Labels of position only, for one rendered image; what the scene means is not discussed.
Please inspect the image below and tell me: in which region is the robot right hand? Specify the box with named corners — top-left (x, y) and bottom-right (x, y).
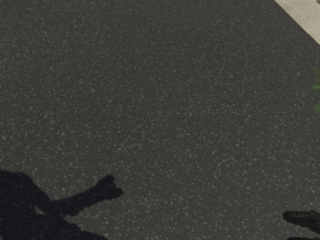
top-left (282, 210), bottom-right (320, 240)

